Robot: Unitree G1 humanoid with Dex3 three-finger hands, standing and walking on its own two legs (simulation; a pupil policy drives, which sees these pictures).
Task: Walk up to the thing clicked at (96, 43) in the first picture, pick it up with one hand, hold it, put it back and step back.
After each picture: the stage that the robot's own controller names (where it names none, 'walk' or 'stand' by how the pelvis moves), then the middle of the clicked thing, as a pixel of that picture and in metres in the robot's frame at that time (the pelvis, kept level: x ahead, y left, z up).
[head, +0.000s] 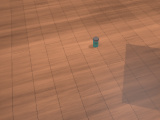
stand; (95, 42) +1.43 -0.14 -0.72
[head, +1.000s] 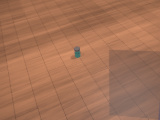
walk; (77, 52) +1.30 +0.17 -0.70
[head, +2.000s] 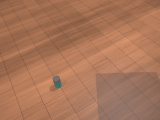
walk; (57, 82) +0.83 +0.31 -0.72
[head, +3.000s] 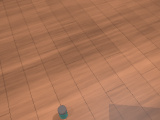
walk; (62, 112) +0.50 +0.20 -0.69
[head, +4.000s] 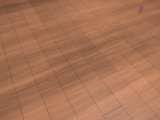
stand; out of the picture +0.37 +0.19 -0.72
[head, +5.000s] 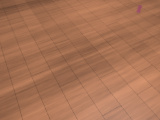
stand; out of the picture +0.37 +0.20 -0.73
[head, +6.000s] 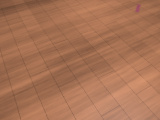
stand; out of the picture +0.36 +0.21 -0.73
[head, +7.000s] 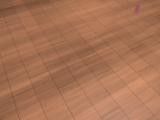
stand; out of the picture +0.35 +0.21 -0.73
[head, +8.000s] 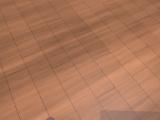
go down; out of the picture +0.37 +0.21 -0.69
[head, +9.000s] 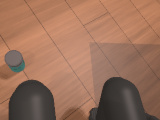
go down; (15, 61) +0.43 +0.25 -0.29
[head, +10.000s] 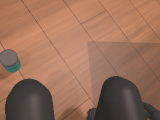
close in; (10, 61) +0.43 +0.26 -0.27
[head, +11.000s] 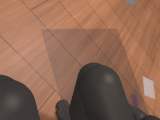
close in; out of the picture +0.41 +0.29 -0.21
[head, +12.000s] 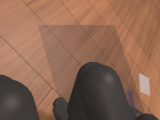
close; out of the picture +0.40 +0.29 -0.22
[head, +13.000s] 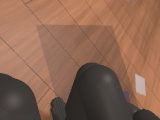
lift; out of the picture +0.38 +0.27 -0.23
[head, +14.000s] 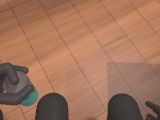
lift; (22, 90) +0.31 +0.22 -0.05
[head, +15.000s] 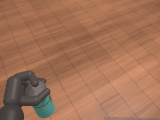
hold; (40, 99) +0.31 +0.16 -0.01
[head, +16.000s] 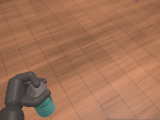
hold; (41, 99) +0.32 +0.16 -0.02
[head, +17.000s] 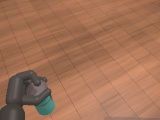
hold; (41, 98) +0.32 +0.16 -0.02
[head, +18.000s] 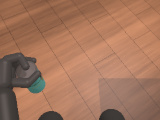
crouch; (31, 78) +0.38 +0.18 -0.09
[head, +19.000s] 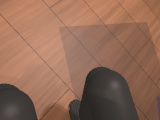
lower; out of the picture +0.56 +0.33 -0.26
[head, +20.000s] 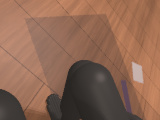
lower; out of the picture +0.55 +0.38 -0.25
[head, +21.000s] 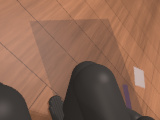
lower; out of the picture +0.55 +0.37 -0.25
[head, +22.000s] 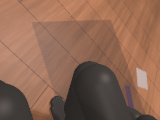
lower; out of the picture +0.55 +0.37 -0.25
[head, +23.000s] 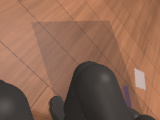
lower; out of the picture +0.55 +0.36 -0.25
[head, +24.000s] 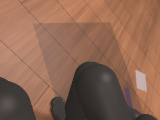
open; out of the picture +0.56 +0.36 -0.25
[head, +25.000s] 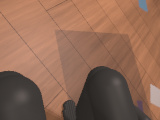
stand; out of the picture +0.57 +0.33 -0.26
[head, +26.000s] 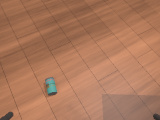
stand; (51, 86) +0.57 +0.21 -0.60
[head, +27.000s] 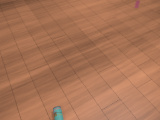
stand; (58, 114) +0.56 +0.20 -0.69
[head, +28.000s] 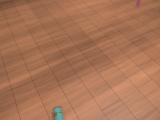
stand; (58, 115) +0.54 +0.20 -0.69
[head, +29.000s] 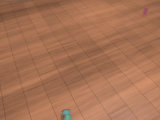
stand; (66, 117) +0.57 +0.18 -0.75
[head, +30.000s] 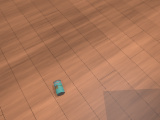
walk; (58, 87) +0.64 +0.21 -0.72
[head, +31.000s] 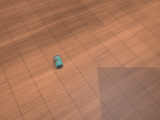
walk; (58, 61) +0.92 +0.22 -0.71
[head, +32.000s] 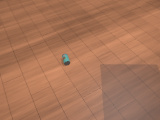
stand; (66, 59) +1.16 +0.25 -0.73
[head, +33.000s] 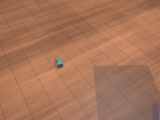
stand; (59, 62) +1.16 +0.27 -0.75
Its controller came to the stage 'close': yes
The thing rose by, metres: 0.70
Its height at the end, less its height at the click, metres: -0.02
